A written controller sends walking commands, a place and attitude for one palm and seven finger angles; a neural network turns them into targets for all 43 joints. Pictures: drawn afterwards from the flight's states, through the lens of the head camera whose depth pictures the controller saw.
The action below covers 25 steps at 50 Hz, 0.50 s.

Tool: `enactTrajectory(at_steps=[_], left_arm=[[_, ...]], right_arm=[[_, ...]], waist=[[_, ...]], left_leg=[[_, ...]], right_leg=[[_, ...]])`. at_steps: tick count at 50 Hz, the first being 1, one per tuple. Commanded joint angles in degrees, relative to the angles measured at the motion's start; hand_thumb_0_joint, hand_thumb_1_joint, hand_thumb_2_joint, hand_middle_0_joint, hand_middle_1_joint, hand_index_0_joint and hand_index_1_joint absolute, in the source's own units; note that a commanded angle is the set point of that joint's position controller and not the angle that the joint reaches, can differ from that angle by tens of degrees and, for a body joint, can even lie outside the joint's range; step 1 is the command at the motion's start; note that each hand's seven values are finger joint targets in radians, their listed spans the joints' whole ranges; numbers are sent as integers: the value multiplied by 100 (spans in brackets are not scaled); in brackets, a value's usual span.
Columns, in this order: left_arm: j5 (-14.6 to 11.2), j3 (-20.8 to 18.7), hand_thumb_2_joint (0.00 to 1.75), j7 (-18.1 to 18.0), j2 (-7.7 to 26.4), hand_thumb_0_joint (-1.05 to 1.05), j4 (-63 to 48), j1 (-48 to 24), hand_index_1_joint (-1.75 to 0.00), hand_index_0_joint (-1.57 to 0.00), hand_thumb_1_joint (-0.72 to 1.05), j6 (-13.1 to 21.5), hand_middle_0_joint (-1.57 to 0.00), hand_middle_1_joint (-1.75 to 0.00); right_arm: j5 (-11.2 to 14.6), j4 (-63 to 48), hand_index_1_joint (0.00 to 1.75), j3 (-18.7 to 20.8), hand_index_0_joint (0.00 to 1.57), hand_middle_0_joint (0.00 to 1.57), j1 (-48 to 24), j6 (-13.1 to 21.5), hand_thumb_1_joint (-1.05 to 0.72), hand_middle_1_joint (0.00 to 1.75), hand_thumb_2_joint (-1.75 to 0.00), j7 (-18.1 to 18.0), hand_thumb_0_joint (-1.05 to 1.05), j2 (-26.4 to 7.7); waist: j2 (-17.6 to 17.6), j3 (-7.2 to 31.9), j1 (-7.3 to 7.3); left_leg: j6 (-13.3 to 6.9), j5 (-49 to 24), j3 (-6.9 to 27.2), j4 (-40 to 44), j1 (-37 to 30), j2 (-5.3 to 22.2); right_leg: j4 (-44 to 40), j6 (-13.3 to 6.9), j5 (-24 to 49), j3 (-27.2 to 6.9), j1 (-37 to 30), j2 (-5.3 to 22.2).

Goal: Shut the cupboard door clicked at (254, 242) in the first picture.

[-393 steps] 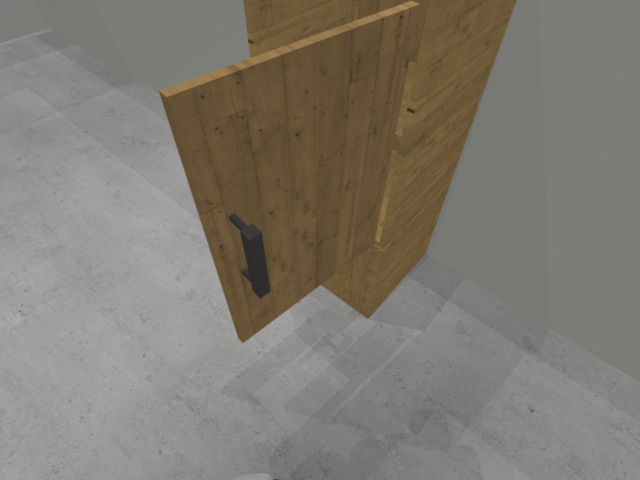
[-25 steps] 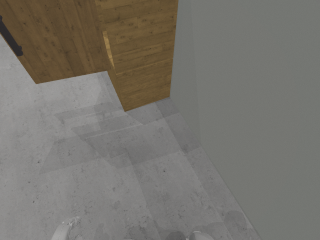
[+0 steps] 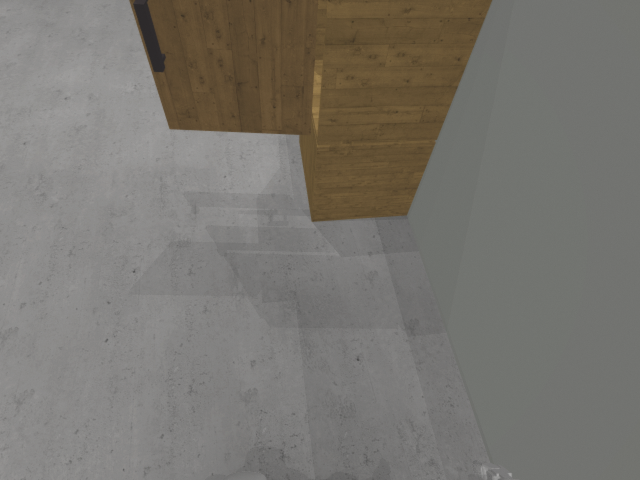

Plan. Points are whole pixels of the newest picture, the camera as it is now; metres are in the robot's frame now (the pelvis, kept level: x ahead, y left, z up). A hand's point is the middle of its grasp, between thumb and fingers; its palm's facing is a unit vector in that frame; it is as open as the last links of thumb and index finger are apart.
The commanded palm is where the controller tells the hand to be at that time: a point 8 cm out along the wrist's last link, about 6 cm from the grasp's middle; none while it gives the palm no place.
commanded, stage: take the last steps up to it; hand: left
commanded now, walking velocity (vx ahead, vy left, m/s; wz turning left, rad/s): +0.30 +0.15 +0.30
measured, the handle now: (152, 33) +1.00 +0.49 -0.03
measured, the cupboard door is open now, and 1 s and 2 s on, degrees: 83 83 83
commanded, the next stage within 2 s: come to a stop and stand still in 1.58 s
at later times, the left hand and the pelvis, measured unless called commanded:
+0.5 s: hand out of the picture +0.03 +0.16 -0.14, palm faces +0.20 -0.96 -0.20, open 7.4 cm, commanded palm none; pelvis +0.09 +0.00 +0.02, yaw +8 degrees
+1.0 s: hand (136, 336) +0.31 +0.32 -0.14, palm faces +0.17 -0.96 -0.21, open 7.4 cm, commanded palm none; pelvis +0.24 +0.11 +0.02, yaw +7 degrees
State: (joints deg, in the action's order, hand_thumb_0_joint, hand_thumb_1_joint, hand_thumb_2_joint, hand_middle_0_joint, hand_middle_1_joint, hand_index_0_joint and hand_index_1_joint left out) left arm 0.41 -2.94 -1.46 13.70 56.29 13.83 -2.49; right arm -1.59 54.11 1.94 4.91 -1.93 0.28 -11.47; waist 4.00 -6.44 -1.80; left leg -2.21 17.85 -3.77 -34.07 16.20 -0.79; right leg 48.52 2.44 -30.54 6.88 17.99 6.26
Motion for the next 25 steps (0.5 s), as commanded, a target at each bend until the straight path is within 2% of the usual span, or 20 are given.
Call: enactTrajectory(at_steps=[1,2,4,8,9,10,11,12,13,14,15,16,17,18,19,21,22,23,25], left_arm=[[62,-130,90,107,376,0,-489,-375,-30,-20,90,119,-20,-30],[76,-125,90,155,345,0,-435,-305,-30,-20,90,159,-20,-30],[78,-114,90,211,262,0,-403,-320,-30,-20,90,200,-20,-30],[91,-86,90,264,161,0,-418,-281,-30,-20,90,271,-20,-30],[90,-90,90,269,163,0,-366,-103,-30,-20,90,289,-20,-30],[97,-115,90,268,172,0,-280,153,-30,-20,90,315,-20,-30],[107,-152,90,256,231,0,-145,608,-30,-20,90,345,-20,-30],[151,-233,90,215,523,0,-27,1077,-30,-20,90,406,-20,-30],[189,-343,90,139,1086,0,50,1483,-30,-20,90,458,-20,-30],[109,-314,90,110,1175,0,-11,1512,-30,-20,90,439,-20,-30],[107,-300,90,68,1077,0,-24,1208,-30,-20,90,511,-20,-30],[106,-211,90,55,767,0,-43,857,-30,-20,90,567,-20,-30],[97,-173,90,45,548,0,-64,653,-30,-20,90,594,-20,-30],[93,-145,90,52,465,0,-75,598,-30,-20,90,643,-20,-30],[85,-130,90,58,390,0,-5,727,-30,-20,90,689,-20,-30],[87,-114,90,48,377,0,195,1046,-30,-20,90,752,-20,-30],[97,-112,90,35,380,0,307,1196,-30,-20,90,769,-20,-30],[101,-118,90,30,416,0,359,1250,-30,-20,90,773,-20,-30],[111,-115,90,31,425,0,465,1342,-30,-20,90,762,-20,-30]], right_arm=[[-3,-137,30,237,20,20,656,126,-90,30,-90,-186,0,-1095],[1,-146,30,230,20,20,658,170,-90,30,-90,-175,0,-1062],[5,-103,30,231,20,20,731,217,-90,30,-90,-147,0,-1050],[-4,-62,30,266,20,20,692,199,-90,30,-90,-86,0,-1081],[3,-59,30,267,20,20,635,188,-90,30,-90,-75,0,-1093],[21,-66,30,271,20,20,559,176,-90,30,-90,-67,0,-1053],[46,-114,30,272,20,20,430,167,-90,30,-90,-53,0,-1026],[89,-171,30,247,20,20,319,185,-90,30,-90,-15,0,-793],[115,-387,30,171,20,20,199,213,-90,30,-90,27,0,-409],[8,-581,30,206,20,20,-160,169,-90,30,-90,74,0,-708],[-8,-514,30,258,20,20,-280,153,-90,30,-90,83,0,-685],[-17,-418,30,279,20,20,-179,143,-90,30,-90,114,0,-734],[-13,-268,30,276,20,20,12,124,-90,30,-90,154,0,-647],[-6,-144,30,239,20,20,157,99,-90,30,-90,188,0,-508],[-1,-76,30,210,20,20,236,88,-90,30,-90,208,0,-398],[27,-22,30,177,20,20,246,92,-90,30,-90,226,0,-285],[46,-41,30,172,20,20,136,97,-90,30,-90,241,0,-225],[49,-55,30,150,20,20,107,99,-90,30,-90,251,0,-183],[55,-127,30,109,20,20,-71,111,-90,30,-90,282,0,-103]], waist=[[-1557,794,343],[-1360,817,286],[-1177,754,281],[-1291,480,220],[-1291,453,130],[-1139,435,5],[-901,472,-237],[-131,454,-485],[1538,390,-678],[871,125,-650],[1069,-158,-453],[968,-400,-225],[585,-219,-66],[540,-83,6],[526,61,0],[457,252,-49],[362,224,-101],[297,243,-87],[462,148,-134]], left_leg=[[-975,-2101,1710,1560,-1098,1664],[-931,-1816,1633,1583,-1179,1566],[-904,-1190,1539,1712,-1042,1437],[-822,65,1541,1793,-460,1199],[-767,330,1505,1735,-263,1138],[-690,624,1453,1554,111,1034],[-521,1016,1266,1070,682,788],[-219,1330,749,76,1553,243],[131,1742,121,-1589,2589,-246],[157,1628,640,-2629,2682,10],[188,1031,872,-3243,2816,217],[220,402,948,-3460,2819,427],[289,17,859,-3403,2568,551],[365,-295,694,-3284,2400,578],[421,-492,527,-3137,2308,536],[484,-589,297,-2783,2336,504],[488,-602,195,-2595,2362,508],[484,-648,128,-2338,2354,520],[461,-762,-70,-1815,2228,477]], right_leg=[[1425,-1,63,-578,1227,-66],[1296,-14,188,-507,1238,-73],[884,-30,311,-385,1085,-110],[-476,-56,362,-54,337,-312],[-816,-58,533,30,14,-384],[-1237,-62,812,83,-555,-460],[-1840,-76,1119,72,-1385,-424],[-2661,-210,547,-646,-2236,165],[-3735,-765,-309,-2861,-2681,1864],[-4227,-1160,-807,-3578,-1919,2419],[-4283,-1208,-838,-3886,-1408,2325],[-4225,-1059,-386,-3215,-1076,2099],[-4062,-919,345,-2371,-1068,1859],[-3958,-757,1182,-1604,-1063,1571],[-3848,-666,2032,-1140,-1213,1363],[-3636,-637,3405,-658,-1677,1278],[-3590,-663,3754,-553,-1810,1309],[-3550,-684,3927,-392,-1889,1313],[-3541,-659,4058,-145,-1872,1264]])
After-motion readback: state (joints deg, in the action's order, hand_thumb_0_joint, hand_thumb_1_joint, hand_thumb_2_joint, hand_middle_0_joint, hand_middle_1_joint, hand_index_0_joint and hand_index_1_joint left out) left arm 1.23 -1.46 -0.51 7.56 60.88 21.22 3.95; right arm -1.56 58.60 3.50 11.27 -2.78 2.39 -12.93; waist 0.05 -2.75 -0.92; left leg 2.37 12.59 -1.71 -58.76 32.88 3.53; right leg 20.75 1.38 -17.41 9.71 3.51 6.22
